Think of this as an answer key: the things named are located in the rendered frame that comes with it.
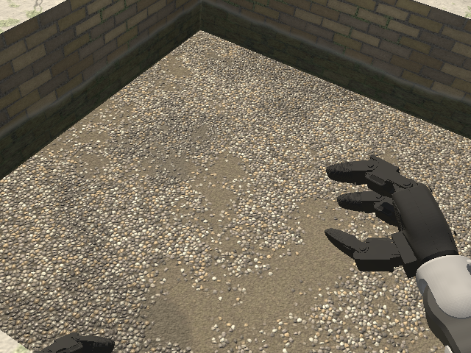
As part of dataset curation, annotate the right robot hand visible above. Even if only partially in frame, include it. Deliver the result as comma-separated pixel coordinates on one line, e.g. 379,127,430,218
325,155,459,279

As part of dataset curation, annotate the left robot hand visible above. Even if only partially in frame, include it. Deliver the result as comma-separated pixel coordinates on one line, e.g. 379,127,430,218
36,332,115,353

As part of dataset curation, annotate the robot right forearm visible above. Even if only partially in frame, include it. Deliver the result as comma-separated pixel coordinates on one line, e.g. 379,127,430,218
416,255,471,353

